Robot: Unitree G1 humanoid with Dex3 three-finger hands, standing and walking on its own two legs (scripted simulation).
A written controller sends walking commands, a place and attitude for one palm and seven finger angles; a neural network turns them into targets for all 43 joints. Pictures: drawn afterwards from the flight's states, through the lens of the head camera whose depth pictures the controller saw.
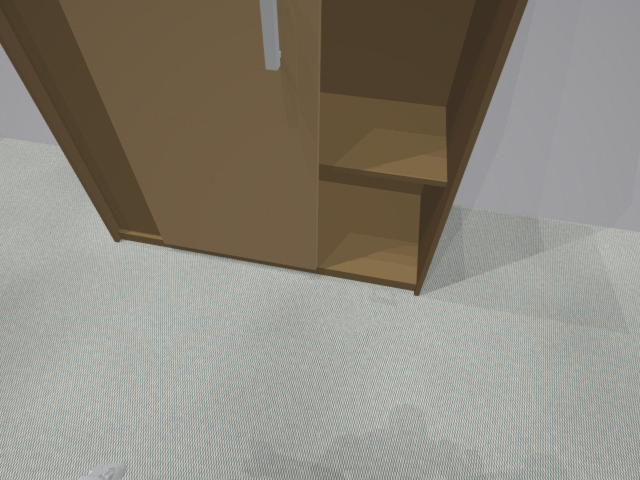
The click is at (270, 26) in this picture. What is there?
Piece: wardrobe's sliding door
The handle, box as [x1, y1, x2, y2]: [259, 0, 280, 70]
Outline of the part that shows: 259,0 265,66 267,69 276,70 279,66 280,51 278,50 276,2 275,0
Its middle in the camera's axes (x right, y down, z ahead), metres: -0.10 -0.48 +0.81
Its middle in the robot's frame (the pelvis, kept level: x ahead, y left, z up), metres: +0.94 +0.16 +0.19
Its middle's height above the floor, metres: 0.96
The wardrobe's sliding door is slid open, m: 0.38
